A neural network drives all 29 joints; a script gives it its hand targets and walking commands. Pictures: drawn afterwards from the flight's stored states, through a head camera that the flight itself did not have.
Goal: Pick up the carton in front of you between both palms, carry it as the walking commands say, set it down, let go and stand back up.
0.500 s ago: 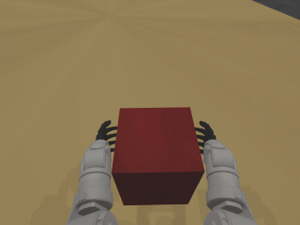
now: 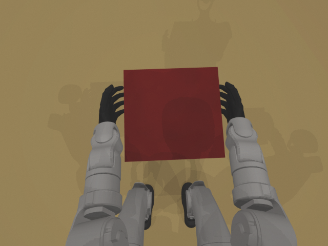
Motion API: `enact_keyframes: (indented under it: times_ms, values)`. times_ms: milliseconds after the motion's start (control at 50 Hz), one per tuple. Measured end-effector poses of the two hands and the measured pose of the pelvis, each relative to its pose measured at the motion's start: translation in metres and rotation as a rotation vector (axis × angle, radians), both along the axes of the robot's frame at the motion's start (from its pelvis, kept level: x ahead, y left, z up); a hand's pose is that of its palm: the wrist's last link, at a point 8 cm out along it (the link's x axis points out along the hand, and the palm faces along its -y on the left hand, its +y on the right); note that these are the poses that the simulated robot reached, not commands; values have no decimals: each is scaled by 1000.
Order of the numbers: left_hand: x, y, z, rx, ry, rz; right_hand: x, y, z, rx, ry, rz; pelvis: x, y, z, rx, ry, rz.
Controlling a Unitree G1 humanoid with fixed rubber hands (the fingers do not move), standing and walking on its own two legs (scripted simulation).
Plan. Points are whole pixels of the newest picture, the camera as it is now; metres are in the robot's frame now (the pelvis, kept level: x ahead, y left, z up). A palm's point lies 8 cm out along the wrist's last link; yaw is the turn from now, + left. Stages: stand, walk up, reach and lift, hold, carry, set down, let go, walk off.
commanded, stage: set down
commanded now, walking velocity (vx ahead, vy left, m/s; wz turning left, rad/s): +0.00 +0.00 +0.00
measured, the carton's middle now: (170, 120) +0.41 +0.00 -0.16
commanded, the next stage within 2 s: none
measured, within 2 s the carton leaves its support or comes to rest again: rests again in 1.74 s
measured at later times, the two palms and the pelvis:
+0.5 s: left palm (123, 117) +0.44 +0.14 -0.21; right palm (219, 111) +0.45 -0.16 -0.22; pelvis -0.01 +0.00 -0.13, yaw +1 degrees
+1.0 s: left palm (135, 120) +0.47 +0.13 -0.37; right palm (210, 112) +0.50 -0.17 -0.38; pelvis -0.04 +0.00 -0.24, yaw +2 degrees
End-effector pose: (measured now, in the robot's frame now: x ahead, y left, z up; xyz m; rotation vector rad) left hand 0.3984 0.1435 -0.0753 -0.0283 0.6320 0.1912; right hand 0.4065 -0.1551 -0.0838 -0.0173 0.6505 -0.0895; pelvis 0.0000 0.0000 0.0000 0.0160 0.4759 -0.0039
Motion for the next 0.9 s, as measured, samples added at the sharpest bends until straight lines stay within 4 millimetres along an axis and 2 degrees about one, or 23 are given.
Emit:
enact_keyframes:
  times_ms: [120,260,640,900]
  values:
    - [16,0,-22,-22,-15,29,19,0,-24,32,-12,-7,7,-2,-31,4,119,1]
    - [25,1,-55,-22,28,36,31,2,-55,28,31,1,7,-4,-61,3,198,6]
    - [48,-8,-185,-22,31,45,60,-7,-182,1,33,33,-26,-1,-167,18,292,9]
    - [64,-11,-265,-13,61,55,83,-10,-261,-19,61,67,-38,-3,-225,30,298,13]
